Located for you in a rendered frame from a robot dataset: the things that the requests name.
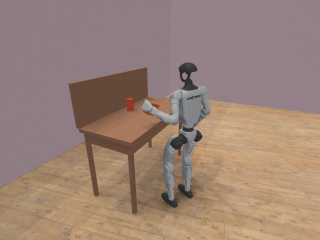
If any robot left forearm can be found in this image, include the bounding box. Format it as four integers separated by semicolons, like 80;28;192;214
149;106;175;124

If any left robot hand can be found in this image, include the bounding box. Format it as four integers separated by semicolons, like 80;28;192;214
141;99;152;112

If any robot left upper arm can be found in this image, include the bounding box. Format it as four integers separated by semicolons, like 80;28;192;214
168;90;182;125

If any sponge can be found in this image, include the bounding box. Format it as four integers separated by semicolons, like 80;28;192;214
143;101;160;116

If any right robot thigh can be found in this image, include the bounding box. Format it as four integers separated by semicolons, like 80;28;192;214
181;130;203;167

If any table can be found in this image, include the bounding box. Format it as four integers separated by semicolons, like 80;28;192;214
68;67;183;214

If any robot right upper arm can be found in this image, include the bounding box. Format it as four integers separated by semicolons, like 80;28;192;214
198;86;211;115

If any robot left foot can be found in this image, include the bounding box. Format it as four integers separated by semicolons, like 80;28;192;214
161;192;178;208

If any robot right forearm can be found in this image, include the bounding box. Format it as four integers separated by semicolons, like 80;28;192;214
196;112;210;124

